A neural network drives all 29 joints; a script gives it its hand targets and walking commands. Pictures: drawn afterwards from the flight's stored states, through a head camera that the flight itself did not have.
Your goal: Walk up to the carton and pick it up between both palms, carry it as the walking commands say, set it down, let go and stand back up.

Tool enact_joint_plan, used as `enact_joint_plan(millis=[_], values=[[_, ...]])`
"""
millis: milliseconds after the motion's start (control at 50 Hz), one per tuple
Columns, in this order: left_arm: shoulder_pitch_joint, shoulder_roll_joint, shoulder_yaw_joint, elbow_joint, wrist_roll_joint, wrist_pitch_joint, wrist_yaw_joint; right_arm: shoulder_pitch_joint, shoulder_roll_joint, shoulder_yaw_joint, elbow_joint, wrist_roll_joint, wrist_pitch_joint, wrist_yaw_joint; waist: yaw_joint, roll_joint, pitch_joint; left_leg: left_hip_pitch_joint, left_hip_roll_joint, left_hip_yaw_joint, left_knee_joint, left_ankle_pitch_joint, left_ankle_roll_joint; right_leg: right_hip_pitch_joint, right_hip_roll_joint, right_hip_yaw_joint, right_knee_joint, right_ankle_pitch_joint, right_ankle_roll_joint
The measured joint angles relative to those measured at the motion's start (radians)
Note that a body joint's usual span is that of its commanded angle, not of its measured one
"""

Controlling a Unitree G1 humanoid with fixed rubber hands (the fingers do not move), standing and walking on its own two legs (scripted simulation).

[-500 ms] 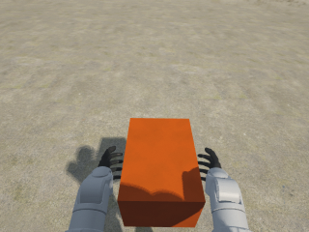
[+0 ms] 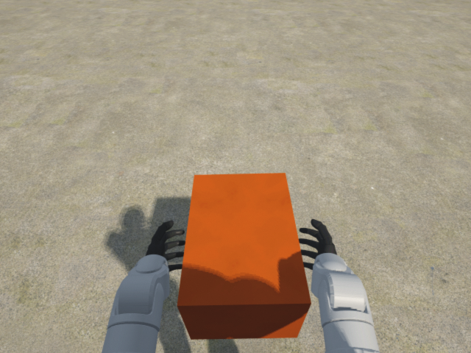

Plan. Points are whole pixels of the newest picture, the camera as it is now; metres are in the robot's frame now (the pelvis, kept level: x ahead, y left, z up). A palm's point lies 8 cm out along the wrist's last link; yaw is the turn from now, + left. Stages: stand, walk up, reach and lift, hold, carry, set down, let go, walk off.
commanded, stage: carry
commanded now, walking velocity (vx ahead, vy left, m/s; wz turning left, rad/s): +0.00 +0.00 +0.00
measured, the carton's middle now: (241, 250) +0.34 +0.00 -0.05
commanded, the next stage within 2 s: none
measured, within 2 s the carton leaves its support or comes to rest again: neither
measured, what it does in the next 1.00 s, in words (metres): stands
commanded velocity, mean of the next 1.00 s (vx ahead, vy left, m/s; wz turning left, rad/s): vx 0.00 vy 0.00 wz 0.00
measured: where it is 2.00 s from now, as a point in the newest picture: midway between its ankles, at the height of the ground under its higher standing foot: outside the picture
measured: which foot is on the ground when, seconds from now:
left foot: down 0.00-1.00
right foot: down 0.00-1.00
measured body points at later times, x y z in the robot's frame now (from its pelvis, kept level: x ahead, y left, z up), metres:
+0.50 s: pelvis +0.01 +0.01 +0.00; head +0.00 +0.00 +0.45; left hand +0.29 +0.16 +0.02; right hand +0.31 -0.14 +0.02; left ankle +0.07 +0.10 -0.73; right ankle -0.01 -0.09 -0.73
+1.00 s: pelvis +0.02 -0.01 +0.00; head +0.01 -0.03 +0.45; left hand +0.31 +0.13 +0.02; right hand +0.32 -0.16 +0.02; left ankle +0.07 +0.10 -0.73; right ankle -0.01 -0.09 -0.73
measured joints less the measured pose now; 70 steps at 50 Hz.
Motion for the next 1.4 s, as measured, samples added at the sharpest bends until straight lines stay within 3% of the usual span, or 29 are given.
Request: enact_joint_plan(millis=[180,300,420,480,620,760,880,940,1060,1180,1280,1400], values=[[-0.003,0.000,-0.023,-0.067,0.030,0.030,-0.006,0.014,-0.002,0.013,-0.078,0.006,0.031,0.000,0.001,0.004,0.017,0.018,0.004,-0.005,0.034,-0.038,0.001,0.036,0.005,-0.004,-0.004,-0.019,0.002],[0.005,0.000,-0.009,-0.040,0.052,0.046,-0.019,-0.008,0.001,0.018,-0.041,-0.016,0.056,0.010,-0.016,-0.009,0.016,0.037,0.002,0.000,0.023,-0.039,0.005,0.057,0.003,0.002,-0.021,-0.016,0.007],[-0.003,0.000,-0.024,-0.039,0.056,0.079,-0.022,0.002,0.000,0.005,-0.028,-0.025,0.056,0.014,-0.010,-0.014,0.022,0.045,-0.009,0.001,0.004,-0.029,0.011,0.061,-0.008,0.001,-0.028,-0.014,0.014],[-0.013,-0.001,-0.025,-0.048,0.065,0.081,-0.014,0.001,0.000,0.019,-0.046,-0.012,0.062,-0.010,-0.004,-0.016,0.033,0.050,-0.014,0.004,-0.014,-0.018,0.012,0.058,-0.014,0.004,-0.029,-0.011,0.013],[-0.043,-0.005,-0.018,-0.034,0.055,0.066,0.023,-0.037,0.007,0.003,-0.040,-0.038,0.059,0.011,0.002,-0.002,0.034,0.048,-0.013,0.000,-0.030,-0.007,0.005,0.054,-0.013,0.000,-0.038,-0.007,0.009],[-0.067,-0.009,-0.014,-0.025,0.051,0.068,0.045,-0.051,0.010,0.007,-0.034,-0.047,0.055,-0.008,-0.002,-0.005,0.040,0.054,-0.012,-0.002,-0.018,-0.019,-0.001,0.056,-0.012,-0.002,-0.017,-0.023,0.000],[-0.063,-0.008,0.000,0.017,0.080,0.067,-0.019,-0.042,0.007,-0.001,-0.024,-0.038,0.080,-0.015,-0.015,0.007,0.027,0.055,-0.005,-0.008,0.002,-0.038,-0.010,0.065,-0.003,-0.007,-0.014,-0.034,-0.007],[-0.052,-0.007,-0.007,0.007,0.074,0.071,-0.037,-0.039,0.007,0.009,-0.021,-0.037,0.077,-0.053,-0.018,0.014,0.038,0.056,0.004,-0.010,0.015,-0.047,-0.014,0.073,0.006,-0.008,-0.018,-0.032,-0.011],[-0.047,-0.006,-0.022,-0.037,0.070,0.064,0.014,-0.049,0.009,0.030,-0.046,-0.007,0.062,-0.078,-0.026,-0.014,0.077,0.064,0.006,-0.003,0.026,-0.051,-0.018,0.071,0.006,-0.003,0.012,-0.044,-0.017],[-0.066,-0.008,-0.009,0.014,0.082,0.067,-0.002,-0.065,0.012,-0.009,0.022,-0.050,0.040,-0.033,-0.015,-0.004,0.046,0.058,0.011,-0.007,0.019,-0.045,-0.022,0.067,0.012,-0.007,0.001,-0.036,-0.022],[-0.052,-0.006,-0.023,0.024,0.087,0.072,-0.009,-0.034,0.006,0.000,0.003,-0.046,0.056,-0.022,-0.009,0.024,0.038,0.065,0.012,-0.012,-0.004,-0.031,-0.027,0.073,0.013,-0.011,-0.020,-0.024,-0.024],[-0.062,-0.008,-0.018,0.024,0.073,0.056,0.009,-0.040,0.007,0.025,-0.017,-0.032,0.059,-0.073,-0.019,0.032,0.067,0.063,0.029,-0.009,0.003,-0.030,-0.038,0.080,0.021,-0.024,-0.027,-0.016,-0.032]])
